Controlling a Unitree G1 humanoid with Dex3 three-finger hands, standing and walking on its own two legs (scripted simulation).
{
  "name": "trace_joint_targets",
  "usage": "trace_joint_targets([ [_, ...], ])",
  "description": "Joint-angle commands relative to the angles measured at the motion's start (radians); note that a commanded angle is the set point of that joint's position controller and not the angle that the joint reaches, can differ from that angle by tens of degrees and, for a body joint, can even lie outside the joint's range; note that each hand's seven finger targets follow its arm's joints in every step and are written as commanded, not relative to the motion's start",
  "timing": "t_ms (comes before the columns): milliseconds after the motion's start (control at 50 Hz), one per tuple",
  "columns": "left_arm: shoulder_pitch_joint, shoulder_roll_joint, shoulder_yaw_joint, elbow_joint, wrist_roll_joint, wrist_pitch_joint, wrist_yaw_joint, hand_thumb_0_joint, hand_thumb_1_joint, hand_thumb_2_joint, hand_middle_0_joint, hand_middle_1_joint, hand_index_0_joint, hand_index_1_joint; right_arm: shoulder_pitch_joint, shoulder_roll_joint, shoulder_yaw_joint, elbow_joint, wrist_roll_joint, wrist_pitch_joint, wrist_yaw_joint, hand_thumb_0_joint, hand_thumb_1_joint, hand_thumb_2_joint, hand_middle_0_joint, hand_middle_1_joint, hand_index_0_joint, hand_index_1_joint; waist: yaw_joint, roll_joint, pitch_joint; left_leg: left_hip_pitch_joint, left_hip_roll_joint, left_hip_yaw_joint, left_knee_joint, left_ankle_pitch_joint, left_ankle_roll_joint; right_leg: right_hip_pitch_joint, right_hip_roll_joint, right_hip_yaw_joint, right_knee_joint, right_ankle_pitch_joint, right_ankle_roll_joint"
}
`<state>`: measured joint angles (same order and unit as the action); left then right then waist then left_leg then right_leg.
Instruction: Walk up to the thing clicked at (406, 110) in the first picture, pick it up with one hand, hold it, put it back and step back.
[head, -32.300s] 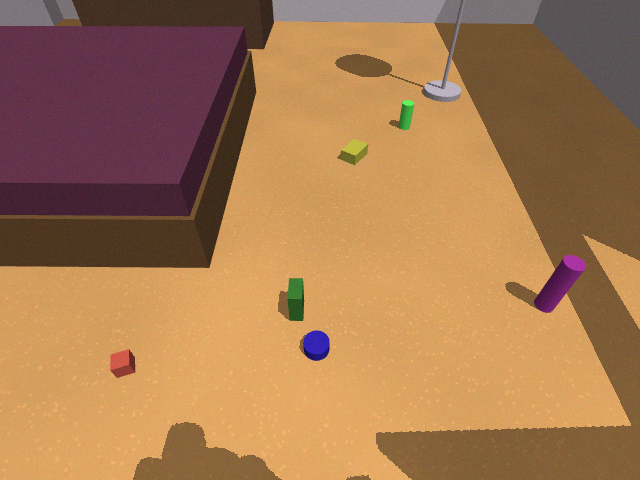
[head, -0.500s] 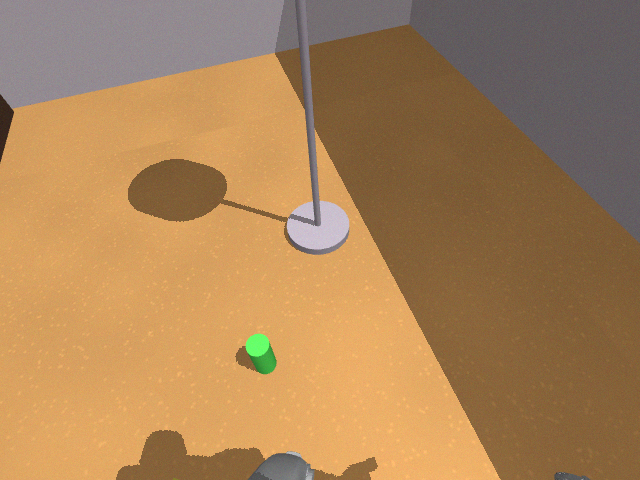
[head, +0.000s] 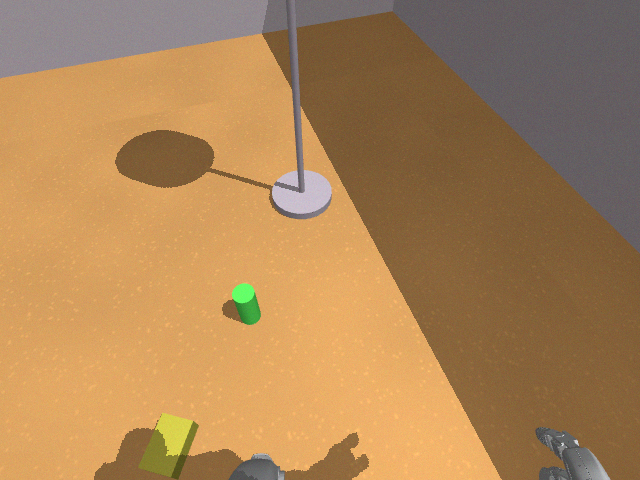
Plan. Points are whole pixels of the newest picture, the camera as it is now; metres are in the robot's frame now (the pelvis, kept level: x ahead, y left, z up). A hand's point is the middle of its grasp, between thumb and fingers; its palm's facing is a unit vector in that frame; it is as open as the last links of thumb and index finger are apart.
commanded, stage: step back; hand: left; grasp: from the side
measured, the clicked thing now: (247, 304) +0.68 +0.26 -0.67
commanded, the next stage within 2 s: stand in 1.88 s
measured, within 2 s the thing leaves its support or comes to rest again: neither
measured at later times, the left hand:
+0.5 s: hand out of the picture -0.07 +0.27 -0.13, palm faces +0.09 -0.92 -0.39, open 7.4 cm
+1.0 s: hand out of the picture -0.27 +0.25 -0.12, palm faces +0.11 -0.89 -0.44, open 7.4 cm
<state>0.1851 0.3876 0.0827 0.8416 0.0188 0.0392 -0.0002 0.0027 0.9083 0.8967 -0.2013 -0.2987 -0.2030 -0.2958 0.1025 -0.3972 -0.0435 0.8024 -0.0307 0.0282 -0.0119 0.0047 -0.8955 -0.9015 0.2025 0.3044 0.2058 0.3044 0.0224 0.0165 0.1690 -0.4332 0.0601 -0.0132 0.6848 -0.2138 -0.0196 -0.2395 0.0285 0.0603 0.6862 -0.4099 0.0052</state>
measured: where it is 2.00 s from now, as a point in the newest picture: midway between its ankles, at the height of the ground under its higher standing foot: outside the picture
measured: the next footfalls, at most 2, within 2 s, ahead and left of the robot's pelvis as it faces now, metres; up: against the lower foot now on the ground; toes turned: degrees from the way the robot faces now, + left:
left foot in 0.34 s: -0.10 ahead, +0.11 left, +0.00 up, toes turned +3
right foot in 0.68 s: -0.26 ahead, -0.15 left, +0.00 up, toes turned +6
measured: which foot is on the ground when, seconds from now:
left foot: down 0.00-0.02, up 0.04-0.32, down 0.34-0.70, up 0.72-0.98, down 1.00-1.00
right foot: down 0.00-0.36, up 0.38-0.66, down 0.68-1.00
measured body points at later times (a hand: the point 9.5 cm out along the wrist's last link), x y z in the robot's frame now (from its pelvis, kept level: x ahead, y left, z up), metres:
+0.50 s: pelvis -0.16 -0.01 +0.01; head -0.11 +0.01 +0.46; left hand -0.07 +0.32 -0.10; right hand -0.05 -0.31 -0.10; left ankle -0.14 +0.11 -0.71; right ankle -0.15 -0.15 -0.63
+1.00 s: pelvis -0.32 -0.04 +0.01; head -0.29 -0.05 +0.45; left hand -0.27 +0.29 -0.09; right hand -0.22 -0.35 -0.13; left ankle -0.35 +0.09 -0.72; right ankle -0.26 -0.16 -0.71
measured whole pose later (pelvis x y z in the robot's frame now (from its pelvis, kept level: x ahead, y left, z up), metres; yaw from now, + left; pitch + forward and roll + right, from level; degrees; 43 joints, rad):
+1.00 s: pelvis -0.32 -0.04 +0.01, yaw +7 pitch -2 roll +1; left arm 0.18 0.39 0.06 0.86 0.05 0.01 0.00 0.00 0.90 0.90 -0.21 -0.30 -0.21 -0.30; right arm 0.22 -0.40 -0.06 0.95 -0.03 0.04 0.00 0.01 -0.90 -0.90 0.20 0.30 0.20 0.30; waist 0.03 0.02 0.11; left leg -0.23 -0.03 -0.04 0.64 -0.41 0.00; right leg -0.36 -0.06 -0.04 0.70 -0.31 -0.01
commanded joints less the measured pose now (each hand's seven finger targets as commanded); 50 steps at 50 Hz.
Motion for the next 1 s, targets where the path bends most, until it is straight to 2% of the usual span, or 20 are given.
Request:
trace_joint_targets([
  [0,0.065,0.351,0.102,-0.071,0.022,-0.027,0.008,0.000,0.900,0.900,-0.200,-0.300,-0.200,-0.300,-0.022,-0.167,-0.058,-0.085,0.029,0.007,-0.022,0.000,-0.900,-0.900,0.200,0.300,0.200,0.300,0.039,-0.299,-0.167,-0.117,-0.169,-0.073,0.291,-0.356,0.027,-0.059,-0.381,0.475,-0.396,0.085,-0.249],
  [20,0.005,0.380,0.105,-0.107,0.027,-0.034,0.013,0.000,0.900,0.900,-0.200,-0.300,-0.200,-0.300,-0.026,-0.210,-0.076,-0.080,0.025,0.012,-0.028,0.000,-0.900,-0.900,0.200,0.300,0.200,0.300,0.034,-0.280,-0.115,-0.060,-0.132,-0.178,0.484,-0.400,0.011,-0.220,-0.472,0.582,-0.419,0.139,-0.326],
  [100,-0.119,0.249,0.076,-0.133,0.026,-0.037,0.028,0.000,0.900,0.900,-0.200,-0.300,-0.200,-0.300,0.093,-0.190,-0.059,-0.017,0.033,0.001,-0.026,0.000,-0.900,-0.900,0.200,0.300,0.200,0.300,-0.040,-0.162,-0.121,-0.033,-0.177,-0.153,0.586,-0.251,0.008,-0.139,-0.261,0.184,-0.248,0.412,-0.207],
  [200,0.008,0.224,0.063,-0.120,0.026,-0.025,0.044,0.000,0.900,0.900,-0.200,-0.300,-0.200,-0.300,0.059,-0.165,-0.047,-0.038,0.021,-0.005,-0.021,0.000,-0.900,-0.900,0.200,0.300,0.200,0.300,0.040,-0.199,-0.180,-0.072,-0.118,-0.081,0.217,-0.324,0.001,0.162,-0.277,0.182,-0.182,0.566,-0.212],
  [280,-0.054,0.234,0.052,-0.142,0.001,-0.005,0.038,0.000,0.900,0.900,-0.200,-0.300,-0.200,-0.300,0.186,-0.161,-0.061,0.017,0.009,-0.012,-0.014,0.000,-0.900,-0.900,0.200,0.300,0.200,0.300,-0.026,-0.194,-0.253,0.163,-0.092,0.018,-0.230,-0.086,0.035,0.116,-0.261,0.146,-0.054,0.581,-0.165],
  [300,-0.024,0.213,0.037,-0.144,-0.001,0.001,0.034,0.000,0.900,0.900,-0.200,-0.300,-0.200,-0.300,0.172,-0.183,-0.070,0.017,0.003,-0.016,-0.014,0.000,-0.900,-0.900,0.200,0.300,0.200,0.300,-0.015,-0.136,-0.257,0.243,-0.056,-0.051,-0.283,0.037,0.055,0.024,-0.211,0.117,-0.017,0.475,-0.115],
  [320,-0.001,0.174,0.025,-0.150,-0.004,0.003,0.030,0.000,0.900,0.900,-0.200,-0.300,-0.200,-0.300,0.155,-0.263,-0.091,0.002,-0.016,-0.015,-0.013,0.000,-0.900,-0.900,0.200,0.300,0.200,0.300,-0.008,0.051,-0.251,0.323,0.144,-0.323,-0.291,0.158,0.131,-0.184,-0.102,0.045,0.123,0.228,-0.053],
  [340,-0.086,0.196,0.042,-0.162,-0.012,0.004,0.042,0.000,0.900,0.900,-0.200,-0.300,-0.200,-0.300,0.108,-0.364,-0.103,-0.021,-0.007,-0.009,0.000,0.000,-0.900,-0.900,0.200,0.300,0.200,0.300,-0.057,0.220,-0.224,0.164,0.315,-0.494,-0.337,0.269,0.291,-0.206,0.038,-0.020,0.319,-0.238,-0.016],
  [360,-0.116,0.208,0.055,-0.147,0.004,0.007,0.051,0.000,0.900,0.900,-0.200,-0.300,-0.200,-0.300,0.090,-0.357,-0.107,-0.022,-0.012,-0.016,-0.002,0.000,-0.900,-0.900,0.200,0.300,0.200,0.300,-0.070,0.177,-0.187,0.072,0.351,-0.553,-0.359,0.267,0.342,-0.180,0.051,0.105,0.491,-0.273,-0.020],
  [420,-0.009,0.194,0.049,-0.085,-0.019,0.009,0.043,0.000,0.900,0.900,-0.200,-0.300,-0.200,-0.300,-0.005,-0.246,-0.066,-0.029,-0.013,-0.020,-0.019,0.000,-0.900,-0.900,0.200,0.300,0.200,0.300,0.018,0.077,-0.158,0.136,0.199,-0.257,-0.266,0.357,0.245,-0.243,0.072,0.129,0.623,-0.120,-0.028],
  [540,-0.012,0.172,0.038,-0.079,-0.001,-0.013,0.026,0.000,0.900,0.900,-0.200,-0.300,-0.200,-0.300,0.059,-0.230,-0.071,-0.030,-0.009,-0.007,-0.018,0.000,-0.900,-0.900,0.200,0.300,0.200,0.300,-0.040,0.136,-0.200,0.311,0.198,-0.217,-0.183,0.405,0.280,-0.183,0.004,0.016,0.227,-0.134,0.023],
  [640,0.139,0.184,0.041,0.005,0.012,-0.031,0.025,0.000,0.900,0.900,-0.200,-0.300,-0.200,-0.300,-0.014,-0.233,-0.062,-0.045,0.018,0.025,-0.003,0.000,-0.900,-0.900,0.200,0.300,0.200,0.300,0.025,0.144,-0.279,0.162,0.126,-0.160,-0.091,0.173,0.152,0.103,-0.012,-0.049,-0.273,0.164,-0.031],
  [660,0.122,0.249,0.061,-0.006,0.026,-0.038,0.025,0.000,0.900,0.900,-0.200,-0.300,-0.200,-0.300,0.003,-0.178,-0.047,-0.054,0.023,0.023,0.001,0.000,-0.900,-0.900,0.200,0.300,0.200,0.300,0.008,-0.011,-0.248,-0.030,0.015,-0.131,0.027,-0.004,0.089,0.164,-0.139,0.182,-0.292,0.141,-0.072],
  [680,0.072,0.366,0.090,-0.028,0.024,-0.030,0.022,0.000,0.900,0.900,-0.200,-0.300,-0.200,-0.300,-0.053,-0.150,-0.047,-0.076,0.026,0.021,-0.015,0.000,-0.900,-0.900,0.200,0.300,0.200,0.300,0.060,-0.290,-0.198,-0.110,-0.155,-0.070,0.267,-0.351,0.027,-0.004,-0.395,0.452,-0.362,0.248,-0.249],
  [700,0.027,0.394,0.092,-0.061,0.025,-0.038,0.027,0.000,0.900,0.900,-0.200,-0.300,-0.200,-0.300,-0.062,-0.186,-0.067,-0.074,0.025,0.026,-0.025,0.000,-0.900,-0.900,0.200,0.300,0.200,0.300,0.058,-0.261,-0.131,-0.071,-0.116,-0.189,0.462,-0.415,0.006,-0.185,-0.490,0.560,-0.389,0.286,-0.329],
  [760,-0.133,0.263,0.058,-0.085,0.029,-0.044,0.039,0.000,0.900,0.900,-0.200,-0.300,-0.200,-0.300,0.058,-0.186,-0.060,-0.005,0.036,0.024,-0.021,0.000,-0.900,-0.900,0.200,0.300,0.200,0.300,-0.053,-0.119,-0.130,-0.048,-0.172,-0.178,0.591,-0.263,0.008,-0.138,-0.293,0.179,-0.246,0.443,-0.222],
  [860,0.015,0.245,0.062,-0.052,0.041,-0.048,0.031,0.000,0.900,0.900,-0.200,-0.300,-0.200,-0.300,0.020,-0.171,-0.051,0.000,0.006,-0.002,-0.004,0.000,-0.900,-0.900,0.200,0.300,0.200,0.300,0.056,-0.197,-0.159,-0.095,-0.107,-0.061,0.207,-0.302,-0.005,0.117,-0.244,0.186,-0.271,-0.003,-0.191],
  [940,-0.045,0.274,0.058,-0.049,0.024,-0.038,0.016,0.000,0.900,0.900,-0.200,-0.300,-0.200,-0.300,0.132,-0.161,-0.063,0.077,0.001,-0.026,0.007,0.000,-0.900,-0.900,0.200,0.300,0.200,0.300,-0.015,-0.214,-0.159,0.266,-0.073,0.023,-0.244,-0.188,0.038,-0.096,-0.275,0.177,-0.269,-0.122,-0.160],
  [960,-0.002,0.225,0.035,-0.037,0.023,-0.032,0.013,0.000,0.900,0.900,-0.200,-0.300,-0.200,-0.300,0.146,-0.165,-0.073,0.106,-0.002,-0.034,0.006,0.000,-0.900,-0.900,0.200,0.300,0.200,0.300,-0.012,-0.121,-0.160,0.360,-0.092,-0.005,-0.323,-0.152,0.048,-0.157,-0.214,0.118,-0.182,-0.135,-0.123],
  [980,0.029,0.168,0.018,-0.036,0.017,-0.030,0.009,0.000,0.900,0.900,-0.200,-0.300,-0.200,-0.300,0.175,-0.205,-0.084,0.112,-0.022,-0.044,0.003,0.000,-0.900,-0.900,0.200,0.300,0.200,0.300,-0.024,0.041,-0.199,0.456,0.048,-0.252,-0.398,-0.305,0.086,-0.286,-0.148,0.049,-0.013,-0.139,-0.074],
])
